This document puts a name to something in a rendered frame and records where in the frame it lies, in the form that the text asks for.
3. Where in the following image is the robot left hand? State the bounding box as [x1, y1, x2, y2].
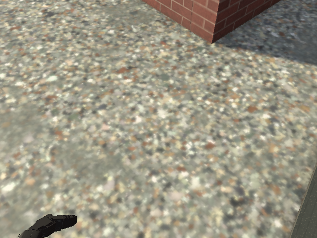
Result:
[18, 213, 77, 238]

